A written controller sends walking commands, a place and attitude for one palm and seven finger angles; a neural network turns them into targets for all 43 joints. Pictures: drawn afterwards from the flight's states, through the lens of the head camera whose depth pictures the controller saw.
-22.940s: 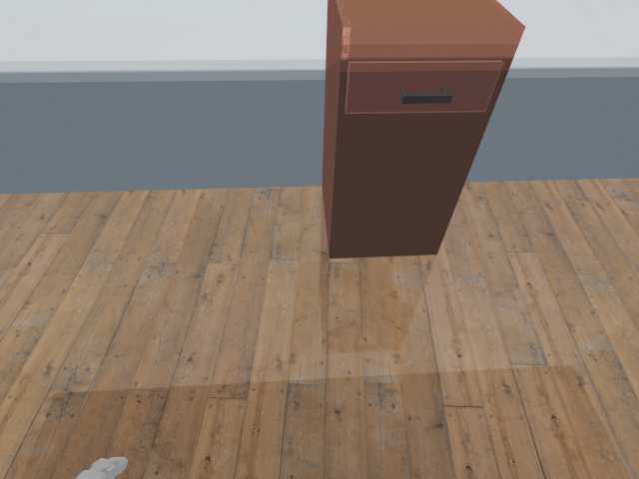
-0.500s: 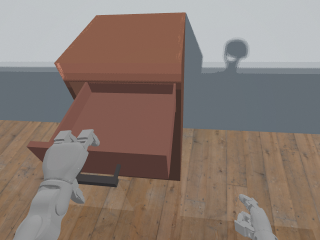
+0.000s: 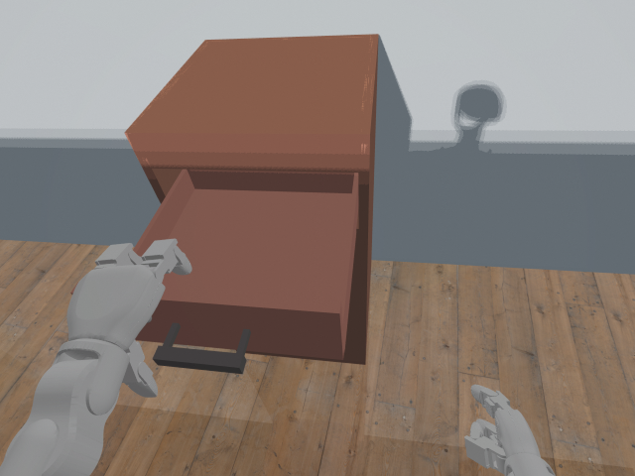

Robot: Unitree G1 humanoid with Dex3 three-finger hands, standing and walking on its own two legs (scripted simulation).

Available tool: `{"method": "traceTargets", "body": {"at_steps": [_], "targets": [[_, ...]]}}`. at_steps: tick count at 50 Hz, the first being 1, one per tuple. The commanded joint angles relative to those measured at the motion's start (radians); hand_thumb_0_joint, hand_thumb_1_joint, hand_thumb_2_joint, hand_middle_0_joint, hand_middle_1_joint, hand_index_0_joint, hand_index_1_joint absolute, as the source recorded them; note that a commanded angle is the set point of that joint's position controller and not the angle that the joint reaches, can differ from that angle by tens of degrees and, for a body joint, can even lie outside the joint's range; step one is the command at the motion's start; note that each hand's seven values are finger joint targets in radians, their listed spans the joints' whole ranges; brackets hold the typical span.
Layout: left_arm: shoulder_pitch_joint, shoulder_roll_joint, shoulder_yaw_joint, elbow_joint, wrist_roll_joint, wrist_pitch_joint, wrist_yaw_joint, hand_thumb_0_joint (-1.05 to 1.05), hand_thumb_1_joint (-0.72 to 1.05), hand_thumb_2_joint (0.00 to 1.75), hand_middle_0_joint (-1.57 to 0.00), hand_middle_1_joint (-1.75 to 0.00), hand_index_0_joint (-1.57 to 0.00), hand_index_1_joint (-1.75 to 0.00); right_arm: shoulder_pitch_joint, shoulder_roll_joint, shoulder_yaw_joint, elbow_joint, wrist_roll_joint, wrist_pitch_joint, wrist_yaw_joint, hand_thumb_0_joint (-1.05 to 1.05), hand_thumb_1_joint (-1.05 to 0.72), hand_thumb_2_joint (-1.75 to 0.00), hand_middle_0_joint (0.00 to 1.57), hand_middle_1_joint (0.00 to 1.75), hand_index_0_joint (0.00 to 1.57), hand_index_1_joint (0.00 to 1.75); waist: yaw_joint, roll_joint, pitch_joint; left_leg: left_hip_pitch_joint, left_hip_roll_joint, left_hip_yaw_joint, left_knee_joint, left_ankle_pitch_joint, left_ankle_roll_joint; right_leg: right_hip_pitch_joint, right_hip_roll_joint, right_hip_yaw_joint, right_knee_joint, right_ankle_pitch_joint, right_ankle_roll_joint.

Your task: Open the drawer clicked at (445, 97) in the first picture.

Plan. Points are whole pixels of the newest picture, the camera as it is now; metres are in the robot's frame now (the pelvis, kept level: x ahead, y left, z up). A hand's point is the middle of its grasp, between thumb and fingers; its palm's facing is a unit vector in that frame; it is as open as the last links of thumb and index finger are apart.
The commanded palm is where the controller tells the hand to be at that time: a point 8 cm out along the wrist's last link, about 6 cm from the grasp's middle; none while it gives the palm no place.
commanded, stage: draw the hand back to the body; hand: left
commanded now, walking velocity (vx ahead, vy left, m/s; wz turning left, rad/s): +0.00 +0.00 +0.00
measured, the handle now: (204, 346) +0.28 +0.24 -0.04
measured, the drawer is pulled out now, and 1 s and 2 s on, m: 0.30 0.30 0.30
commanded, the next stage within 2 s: step back with the hand held close in 1.62 s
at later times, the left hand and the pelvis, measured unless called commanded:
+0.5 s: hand (129, 340) +0.21 +0.25 +0.10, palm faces +0.06 -0.08 -1.00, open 13.8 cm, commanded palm +0.18 +0.25 +0.16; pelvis -0.01 +0.00 +0.00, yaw +0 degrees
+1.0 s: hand (129, 314) +0.22 +0.23 +0.15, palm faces +0.39 -0.85 -0.35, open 12.3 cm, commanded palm +0.16 +0.27 +0.17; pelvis +0.01 +0.00 +0.00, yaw -1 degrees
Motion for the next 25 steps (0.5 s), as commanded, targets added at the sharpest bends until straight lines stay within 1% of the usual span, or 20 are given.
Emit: {"method": "traceTargets", "body": {"at_steps": [1,3,4,5,6,8,9,11,12,13,14,15,17,18,19,20,22,23,24,25], "targets": [[-0.261,0.203,0.121,-0.166,0.026,-0.040,0.038,0.00,-0.50,0.30,-0.30,-1.20,-0.30,-1.20,-0.149,-0.092,-0.028,-0.156,-0.005,-0.048,-0.017,0.00,-0.90,-0.90,0.20,0.30,0.20,0.30,-0.014,-0.069,-0.183,-0.024,-0.041,0.034,-0.058,0.235,0.027,0.114,0.041,-0.014,-0.057,0.141,-0.027],[-0.235,0.229,0.159,-0.234,0.026,-0.056,0.053,0.00,-0.50,0.30,-0.30,-1.20,-0.30,-1.20,-0.169,-0.087,-0.026,-0.172,-0.005,-0.057,-0.013,0.00,-0.90,-0.90,0.20,0.30,0.20,0.30,0.004,0.000,-0.240,-0.008,-0.038,0.023,-0.053,0.268,0.022,0.149,0.044,-0.003,-0.045,0.166,-0.035],[-0.204,0.186,0.126,-0.230,0.030,-0.062,0.057,0.00,-0.50,0.30,-0.30,-1.20,-0.30,-1.20,-0.153,-0.074,-0.020,-0.170,-0.009,-0.063,-0.007,0.00,-0.90,-0.90,0.20,0.30,0.20,0.30,0.008,-0.021,-0.259,-0.004,-0.042,0.028,-0.047,0.296,0.026,0.156,0.035,-0.017,-0.033,0.179,-0.034],[-0.190,0.195,0.138,-0.222,0.017,-0.061,0.061,0.00,-0.50,0.30,-0.30,-1.20,-0.30,-1.20,-0.153,-0.080,-0.030,-0.158,-0.006,-0.056,-0.006,0.00,-0.90,-0.90,0.20,0.30,0.20,0.30,0.000,-0.022,-0.221,-0.011,-0.039,0.027,-0.057,0.296,0.020,0.146,0.042,-0.013,-0.043,0.190,-0.034],[-0.173,0.199,0.150,-0.213,0.016,-0.058,0.065,0.00,-0.50,0.30,-0.30,-1.20,-0.30,-1.20,-0.151,-0.085,-0.032,-0.163,-0.008,-0.055,-0.006,0.00,-0.90,-0.90,0.20,0.30,0.20,0.30,0.009,-0.039,-0.214,-0.022,-0.039,0.032,-0.058,0.295,0.021,0.148,0.041,-0.017,-0.040,0.196,-0.032],[-0.126,0.236,0.205,-0.216,0.011,-0.041,0.074,0.00,-0.50,0.30,-0.30,-1.20,-0.30,-1.20,-0.171,-0.087,-0.027,-0.170,-0.002,-0.052,0.001,0.00,-0.90,-0.90,0.20,0.30,0.20,0.30,0.019,-0.021,-0.195,-0.040,-0.034,0.026,-0.061,0.287,0.015,0.156,0.045,-0.006,-0.042,0.189,-0.036],[-0.125,0.192,0.162,-0.210,0.019,-0.035,0.072,0.00,-0.50,0.30,-0.30,-1.20,-0.30,-1.20,-0.162,-0.079,-0.021,-0.167,-0.003,-0.052,0.008,0.00,-0.90,-0.90,0.20,0.30,0.20,0.30,0.014,-0.041,-0.199,-0.044,-0.035,0.033,-0.059,0.292,0.018,0.153,0.036,-0.017,-0.035,0.186,-0.035],[-0.094,0.211,0.180,-0.206,0.005,-0.019,0.070,0.00,-0.50,0.30,-0.30,-1.20,-0.30,-1.20,-0.163,-0.090,-0.030,-0.167,0.001,-0.041,0.007,0.00,-0.90,-0.90,0.20,0.30,0.20,0.30,0.014,-0.052,-0.167,-0.051,-0.034,0.037,-0.071,0.274,0.019,0.148,0.042,-0.013,-0.045,0.181,-0.032],[-0.090,0.218,0.187,-0.221,0.003,-0.012,0.068,0.00,-0.50,0.30,-0.30,-1.20,-0.30,-1.20,-0.166,-0.090,-0.029,-0.175,0.002,-0.040,0.007,0.00,-0.90,-0.90,0.20,0.30,0.20,0.30,0.015,-0.067,-0.182,-0.046,-0.036,0.039,-0.067,0.274,0.022,0.155,0.040,-0.012,-0.043,0.185,-0.030],[-0.087,0.229,0.203,-0.232,-0.002,-0.006,0.065,0.00,-0.50,0.30,-0.30,-1.20,-0.30,-1.20,-0.181,-0.093,-0.027,-0.179,0.005,-0.042,0.006,0.00,-0.90,-0.90,0.20,0.30,0.20,0.30,0.011,-0.050,-0.186,-0.043,-0.032,0.035,-0.064,0.264,0.020,0.156,0.043,-0.002,-0.046,0.178,-0.032],[-0.081,0.201,0.171,-0.233,0.002,-0.006,0.059,0.00,-0.50,0.30,-0.30,-1.20,-0.30,-1.20,-0.168,-0.086,-0.021,-0.180,0.003,-0.044,0.008,0.00,-0.90,-0.90,0.20,0.30,0.20,0.30,0.008,-0.062,-0.197,-0.038,-0.035,0.039,-0.061,0.261,0.024,0.153,0.035,-0.014,-0.042,0.162,-0.029],[-0.089,0.204,0.166,-0.233,-0.007,-0.009,0.053,0.00,-0.50,0.30,-0.30,-1.20,-0.30,-1.20,-0.167,-0.092,-0.029,-0.169,0.005,-0.039,0.004,0.00,-0.90,-0.90,0.20,0.30,0.20,0.30,-0.005,-0.050,-0.163,-0.040,-0.034,0.037,-0.072,0.243,0.022,0.135,0.041,-0.012,-0.055,0.148,-0.028],[-0.083,0.218,0.172,-0.262,-0.012,-0.023,0.046,0.00,-0.50,0.30,-0.30,-1.20,-0.30,-1.20,-0.166,-0.096,-0.029,-0.181,0.002,-0.046,-0.003,0.00,-0.90,-0.90,0.20,0.30,0.20,0.30,-0.001,-0.060,-0.178,-0.025,-0.037,0.039,-0.066,0.232,0.028,0.134,0.038,-0.012,-0.057,0.144,-0.023],[-0.074,0.233,0.195,-0.260,-0.024,-0.025,0.044,0.00,-0.50,0.30,-0.30,-1.20,-0.30,-1.20,-0.179,-0.096,-0.024,-0.186,0.006,-0.052,-0.007,0.00,-0.90,-0.90,0.20,0.30,0.20,0.30,-0.003,-0.051,-0.156,-0.036,-0.032,0.030,-0.062,0.205,0.025,0.124,0.043,-0.003,-0.062,0.115,-0.025],[-0.087,0.207,0.167,-0.253,-0.013,-0.038,0.042,0.00,-0.50,0.30,-0.30,-1.20,-0.30,-1.20,-0.162,-0.089,-0.018,-0.179,0.000,-0.057,-0.006,0.00,-0.90,-0.90,0.20,0.30,0.20,0.30,-0.007,-0.065,-0.170,-0.034,-0.036,0.032,-0.058,0.211,0.030,0.121,0.035,-0.016,-0.056,0.107,-0.024],[-0.075,0.224,0.185,-0.242,-0.018,-0.047,0.043,0.00,-0.50,0.30,-0.30,-1.20,-0.30,-1.20,-0.158,-0.093,-0.029,-0.166,0.000,-0.052,-0.011,0.00,-0.90,-0.90,0.20,0.30,0.20,0.30,-0.010,-0.070,-0.146,-0.033,-0.033,0.031,-0.065,0.203,0.027,0.111,0.040,-0.010,-0.067,0.105,-0.024],[-0.090,0.234,0.191,-0.267,-0.016,-0.064,0.049,0.00,-0.50,0.30,-0.30,-1.20,-0.30,-1.20,-0.162,-0.094,-0.028,-0.176,-0.002,-0.059,-0.018,0.00,-0.90,-0.90,0.20,0.30,0.20,0.30,-0.006,-0.059,-0.151,-0.030,-0.036,0.032,-0.060,0.198,0.027,0.105,0.036,-0.016,-0.065,0.101,-0.021],[-0.098,0.257,0.219,-0.280,-0.019,-0.069,0.055,0.00,-0.50,0.30,-0.30,-1.20,-0.30,-1.20,-0.174,-0.098,-0.026,-0.178,0.001,-0.064,-0.019,0.00,-0.90,-0.90,0.20,0.30,0.20,0.30,-0.005,-0.019,-0.155,-0.029,-0.032,0.026,-0.057,0.190,0.024,0.108,0.041,-0.001,-0.067,0.092,-0.026],[-0.090,0.234,0.201,-0.279,-0.010,-0.079,0.060,0.00,-0.50,0.30,-0.30,-1.20,-0.30,-1.20,-0.159,-0.086,-0.021,-0.178,-0.005,-0.070,-0.016,0.00,-0.90,-0.90,0.20,0.30,0.20,0.30,0.001,-0.029,-0.181,-0.024,-0.037,0.029,-0.051,0.199,0.027,0.114,0.030,-0.013,-0.059,0.086,-0.025],[-0.056,0.254,0.230,-0.267,-0.018,-0.081,0.067,0.00,-0.50,0.30,-0.30,-1.20,-0.30,-1.20,-0.153,-0.092,-0.033,-0.165,-0.004,-0.066,-0.018,0.00,-0.90,-0.90,0.20,0.30,0.20,0.30,0.001,-0.041,-0.169,-0.022,-0.034,0.028,-0.055,0.212,0.024,0.118,0.036,-0.006,-0.063,0.111,-0.026]]}}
